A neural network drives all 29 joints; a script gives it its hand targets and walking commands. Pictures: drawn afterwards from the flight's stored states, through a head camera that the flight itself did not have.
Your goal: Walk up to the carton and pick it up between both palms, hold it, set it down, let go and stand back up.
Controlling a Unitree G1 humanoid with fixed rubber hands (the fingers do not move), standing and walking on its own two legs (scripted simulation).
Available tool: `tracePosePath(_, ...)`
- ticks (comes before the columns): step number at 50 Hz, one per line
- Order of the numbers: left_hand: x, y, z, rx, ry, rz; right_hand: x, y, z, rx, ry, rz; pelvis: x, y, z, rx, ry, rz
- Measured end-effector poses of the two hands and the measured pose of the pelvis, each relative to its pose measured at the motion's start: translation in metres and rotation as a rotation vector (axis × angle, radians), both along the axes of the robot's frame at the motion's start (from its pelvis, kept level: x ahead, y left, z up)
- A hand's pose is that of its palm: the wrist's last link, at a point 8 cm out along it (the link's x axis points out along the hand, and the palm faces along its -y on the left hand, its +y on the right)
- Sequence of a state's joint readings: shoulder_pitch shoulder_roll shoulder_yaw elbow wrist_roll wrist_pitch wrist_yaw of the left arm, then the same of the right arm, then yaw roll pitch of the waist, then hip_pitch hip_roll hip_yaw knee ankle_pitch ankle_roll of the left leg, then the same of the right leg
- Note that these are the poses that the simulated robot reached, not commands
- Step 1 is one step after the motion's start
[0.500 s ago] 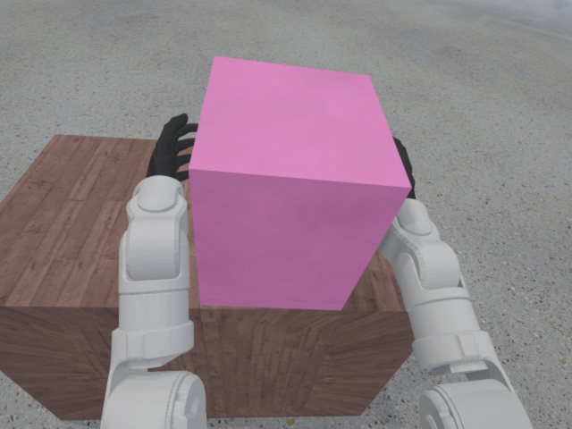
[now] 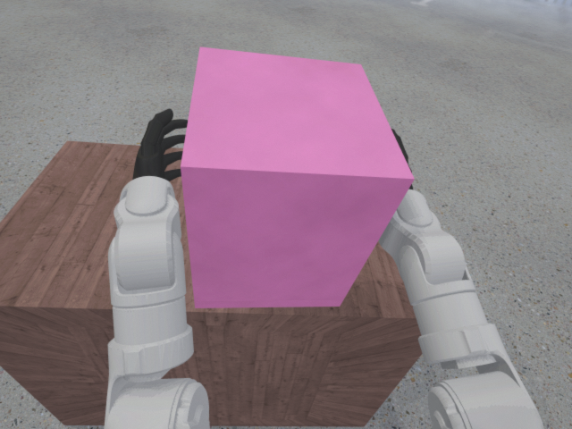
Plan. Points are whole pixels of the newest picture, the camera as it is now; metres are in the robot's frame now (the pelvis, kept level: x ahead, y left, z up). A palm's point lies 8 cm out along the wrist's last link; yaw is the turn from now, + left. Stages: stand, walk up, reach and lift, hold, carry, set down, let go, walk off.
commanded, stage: hold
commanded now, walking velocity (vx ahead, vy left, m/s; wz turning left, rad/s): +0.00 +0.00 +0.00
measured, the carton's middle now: (276, 188) +0.37 +0.02 +0.19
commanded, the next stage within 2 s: none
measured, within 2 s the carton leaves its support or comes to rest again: neither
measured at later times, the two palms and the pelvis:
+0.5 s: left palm (156, 174) +0.35 +0.16 +0.22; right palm (395, 182) +0.35 -0.13 +0.21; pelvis +0.00 +0.00 +0.00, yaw +1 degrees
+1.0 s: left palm (153, 174) +0.35 +0.16 +0.22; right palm (392, 181) +0.36 -0.13 +0.21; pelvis +0.00 +0.00 +0.00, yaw +1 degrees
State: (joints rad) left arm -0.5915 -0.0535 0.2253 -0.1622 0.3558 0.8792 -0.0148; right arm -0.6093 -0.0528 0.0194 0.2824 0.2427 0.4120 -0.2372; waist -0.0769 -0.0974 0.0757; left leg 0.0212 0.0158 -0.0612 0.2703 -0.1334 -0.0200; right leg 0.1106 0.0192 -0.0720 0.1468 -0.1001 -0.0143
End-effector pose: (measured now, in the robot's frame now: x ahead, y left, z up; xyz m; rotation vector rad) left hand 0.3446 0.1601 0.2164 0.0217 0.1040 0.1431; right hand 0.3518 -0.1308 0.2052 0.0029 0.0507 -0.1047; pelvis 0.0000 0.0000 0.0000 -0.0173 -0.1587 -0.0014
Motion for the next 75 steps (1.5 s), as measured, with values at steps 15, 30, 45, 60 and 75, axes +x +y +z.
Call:
tracePosePath(15,0.003,0.003,0.007,-0.001,0.017,-0.001,0.004,0.002,0.011,0.031,0.016,0.0,-0.004,-0.003,0.0,-0.002,0.014,0.023)
tracePosePath(30,0.003,-0.001,0.002,-0.006,0.021,-0.008,0.003,-0.002,0.006,0.02,0.022,-0.006,-0.003,-0.003,0.0,0.0,0.014,0.01)
tracePosePath(45,0.003,0.001,0.003,-0.007,0.016,-0.004,0.004,0.001,0.007,0.023,0.018,-0.002,-0.001,-0.004,0.0,0.0,0.012,0.017)
tracePosePath(60,0.002,0.001,0.004,-0.005,0.016,-0.007,0.003,0.0,0.006,0.024,0.019,-0.005,0.0,-0.002,0.0,0.0,0.008,0.012)
tracePosePath(75,0.002,0.0,0.003,-0.006,0.015,-0.005,0.004,0.0,0.006,0.023,0.019,-0.004,0.0,-0.003,0.0,0.0,0.007,0.012)
